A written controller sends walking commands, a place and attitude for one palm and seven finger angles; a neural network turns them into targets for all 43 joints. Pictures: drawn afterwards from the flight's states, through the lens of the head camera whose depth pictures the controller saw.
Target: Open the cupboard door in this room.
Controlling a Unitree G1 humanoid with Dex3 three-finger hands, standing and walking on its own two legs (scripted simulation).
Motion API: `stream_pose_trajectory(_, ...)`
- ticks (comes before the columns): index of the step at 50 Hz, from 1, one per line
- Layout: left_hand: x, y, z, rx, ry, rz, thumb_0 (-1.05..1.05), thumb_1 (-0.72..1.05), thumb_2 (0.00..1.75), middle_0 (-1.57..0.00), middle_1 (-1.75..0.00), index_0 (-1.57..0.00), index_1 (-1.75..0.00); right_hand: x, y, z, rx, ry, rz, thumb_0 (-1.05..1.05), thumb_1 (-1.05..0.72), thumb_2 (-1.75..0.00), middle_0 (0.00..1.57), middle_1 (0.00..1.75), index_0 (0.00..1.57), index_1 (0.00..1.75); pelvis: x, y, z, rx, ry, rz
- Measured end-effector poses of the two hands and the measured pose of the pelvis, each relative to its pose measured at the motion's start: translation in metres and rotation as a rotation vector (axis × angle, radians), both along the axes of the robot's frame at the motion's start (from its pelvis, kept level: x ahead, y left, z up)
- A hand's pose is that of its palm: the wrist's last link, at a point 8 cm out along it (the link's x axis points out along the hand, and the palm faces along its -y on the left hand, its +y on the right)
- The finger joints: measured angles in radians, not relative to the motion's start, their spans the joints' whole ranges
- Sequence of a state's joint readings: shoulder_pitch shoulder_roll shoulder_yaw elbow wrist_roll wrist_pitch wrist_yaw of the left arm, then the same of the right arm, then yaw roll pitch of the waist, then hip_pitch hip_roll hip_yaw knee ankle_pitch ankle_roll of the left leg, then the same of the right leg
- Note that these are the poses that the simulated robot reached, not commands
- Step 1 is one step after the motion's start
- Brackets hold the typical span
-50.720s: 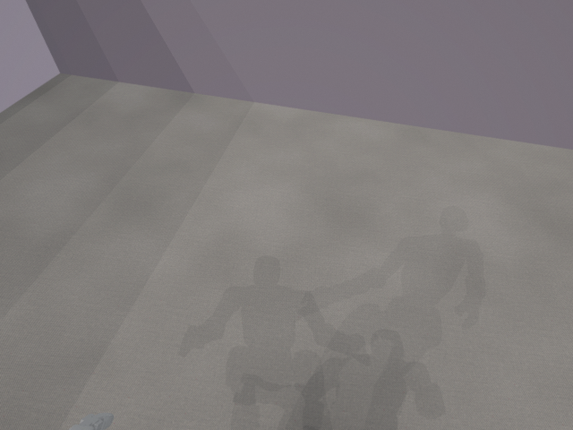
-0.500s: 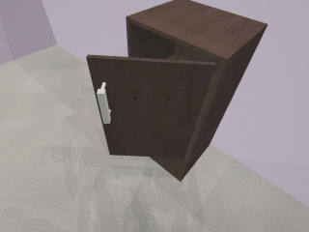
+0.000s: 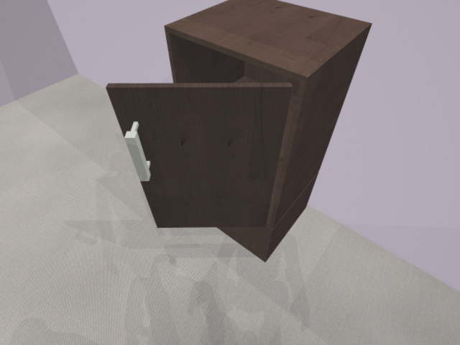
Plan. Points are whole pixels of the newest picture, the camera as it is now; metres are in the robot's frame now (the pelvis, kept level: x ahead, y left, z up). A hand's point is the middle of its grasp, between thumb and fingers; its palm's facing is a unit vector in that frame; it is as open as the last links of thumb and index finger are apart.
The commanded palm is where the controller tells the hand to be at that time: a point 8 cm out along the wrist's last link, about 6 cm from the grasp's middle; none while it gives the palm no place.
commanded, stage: come to a stop and stand still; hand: left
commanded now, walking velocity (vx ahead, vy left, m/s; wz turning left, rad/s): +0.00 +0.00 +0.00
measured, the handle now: (140, 152) +0.56 +0.26 -0.02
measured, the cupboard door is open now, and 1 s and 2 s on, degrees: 39 39 39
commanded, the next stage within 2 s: look again from close up in 0.28 s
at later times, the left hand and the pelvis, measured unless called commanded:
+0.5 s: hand out of the picture -0.03 +0.16 -0.18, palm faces +0.05 -0.98 -0.17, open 7.4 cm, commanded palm none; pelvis -0.01 -0.01 +0.00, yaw +2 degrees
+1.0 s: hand out of the picture +0.05 +0.26 -0.16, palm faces +0.02 -0.96 -0.28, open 7.4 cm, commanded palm none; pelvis -0.02 +0.04 +0.00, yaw +1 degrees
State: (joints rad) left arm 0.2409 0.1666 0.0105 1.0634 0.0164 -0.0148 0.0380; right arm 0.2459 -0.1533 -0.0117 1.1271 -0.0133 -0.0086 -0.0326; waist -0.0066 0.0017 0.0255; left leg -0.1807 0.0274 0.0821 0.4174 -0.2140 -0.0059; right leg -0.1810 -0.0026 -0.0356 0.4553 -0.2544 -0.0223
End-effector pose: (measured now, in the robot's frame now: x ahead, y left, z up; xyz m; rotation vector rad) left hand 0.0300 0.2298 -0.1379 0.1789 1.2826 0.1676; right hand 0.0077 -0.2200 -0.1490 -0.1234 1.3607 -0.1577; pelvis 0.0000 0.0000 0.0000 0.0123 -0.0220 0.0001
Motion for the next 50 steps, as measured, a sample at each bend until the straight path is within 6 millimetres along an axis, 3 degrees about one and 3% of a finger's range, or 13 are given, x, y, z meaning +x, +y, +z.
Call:
stream_pose_trajectory(13, -0.059, -0.030, -0.005, -0.059, 0.118, 0.048, 0.01, 0.92, 0.90, -0.20, -0.30, -0.20, -0.30, -0.024, -0.004, 0.003, 0.017, 0.067, 0.025, 0.00, -0.91, -0.90, 0.20, 0.30, 0.20, 0.29, -0.007, -0.012, 0.003, -0.008, 0.002, 0.014)
stream_pose_trajectory(20, -0.076, -0.041, -0.008, -0.090, 0.163, 0.053, 0.01, 0.91, 0.90, -0.20, -0.30, -0.20, -0.30, -0.030, 0.001, 0.004, 0.024, 0.089, 0.026, 0.00, -0.91, -0.90, 0.20, 0.30, 0.20, 0.29, -0.006, -0.012, 0.002, -0.011, 0.006, 0.021)
stream_pose_trajectory(25, -0.065, -0.023, -0.010, -0.058, 0.116, 0.047, 0.01, 0.90, 0.90, -0.21, -0.30, -0.20, -0.30, -0.012, -0.008, 0.000, -0.011, 0.020, 0.031, 0.00, -0.91, -0.90, 0.20, 0.30, 0.20, 0.29, -0.006, -0.005, -0.004, -0.024, 0.018, 0.039)
stream_pose_trajectory(31, -0.028, 0.013, -0.009, -0.002, 0.006, 0.039, 0.01, 0.90, 0.90, -0.21, -0.30, -0.20, -0.30, 0.022, -0.014, 0.007, -0.063, -0.090, 0.043, 0.00, -0.91, -0.90, 0.20, 0.30, 0.20, 0.29, -0.001, 0.007, -0.007, -0.022, 0.000, 0.032)
stream_pose_trajectory(39, 0.015, 0.051, 0.004, 0.047, -0.120, -0.005, 0.01, 0.91, 0.90, -0.20, -0.30, -0.20, -0.30, 0.058, -0.007, 0.020, -0.090, -0.205, 0.083, 0.00, -0.91, -0.90, 0.20, 0.30, 0.20, 0.29, -0.006, 0.023, -0.005, -0.019, -0.021, 0.018)
stream_pose_trajectory(44, 0.021, 0.065, 0.011, 0.060, -0.141, -0.024, 0.00, 0.91, 0.90, -0.20, -0.30, -0.20, -0.30, 0.066, -0.001, 0.025, -0.091, -0.231, 0.104, 0.00, -0.91, -0.90, 0.20, 0.30, 0.20, 0.29, -0.012, 0.031, -0.002, -0.017, -0.023, 0.016)
stream_pose_trajectory(50, 0.008, 0.074, 0.010, 0.060, -0.101, -0.030, 0.00, 0.91, 0.90, -0.20, -0.30, -0.20, -0.30, 0.058, 0.003, 0.026, -0.092, -0.205, 0.108, 0.00, -0.91, -0.90, 0.20, 0.30, 0.20, 0.29, -0.016, 0.039, 0.000, -0.015, -0.017, 0.014)
